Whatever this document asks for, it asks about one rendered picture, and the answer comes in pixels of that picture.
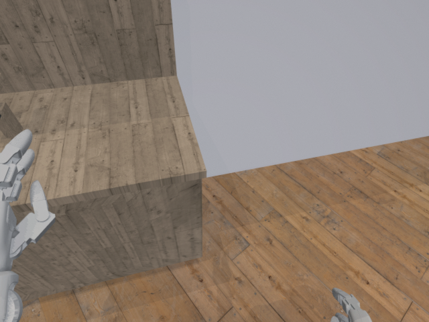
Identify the robot left forearm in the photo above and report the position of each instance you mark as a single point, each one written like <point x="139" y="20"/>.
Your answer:
<point x="11" y="306"/>

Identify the robot left hand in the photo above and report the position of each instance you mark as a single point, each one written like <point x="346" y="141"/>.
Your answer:
<point x="15" y="161"/>

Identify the counter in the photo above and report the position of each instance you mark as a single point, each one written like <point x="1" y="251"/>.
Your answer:
<point x="95" y="82"/>

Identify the robot right hand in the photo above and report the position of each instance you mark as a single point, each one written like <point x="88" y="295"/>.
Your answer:
<point x="351" y="306"/>

